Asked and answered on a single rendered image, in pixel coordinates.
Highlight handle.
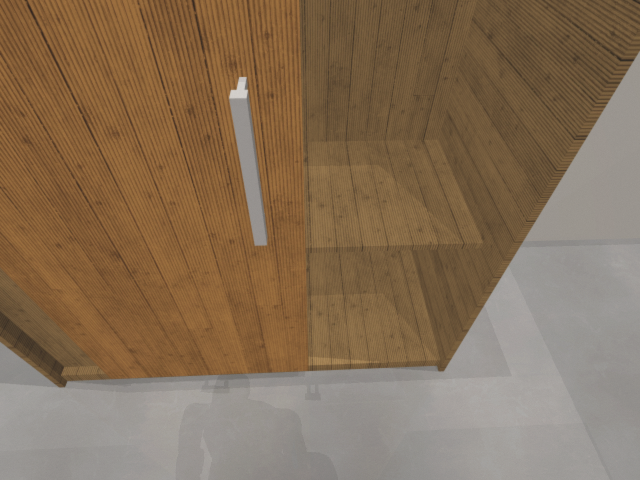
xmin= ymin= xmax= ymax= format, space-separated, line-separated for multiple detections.
xmin=229 ymin=77 xmax=268 ymax=246

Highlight wardrobe door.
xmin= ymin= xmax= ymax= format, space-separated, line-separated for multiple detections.
xmin=0 ymin=268 xmax=97 ymax=367
xmin=0 ymin=0 xmax=309 ymax=379

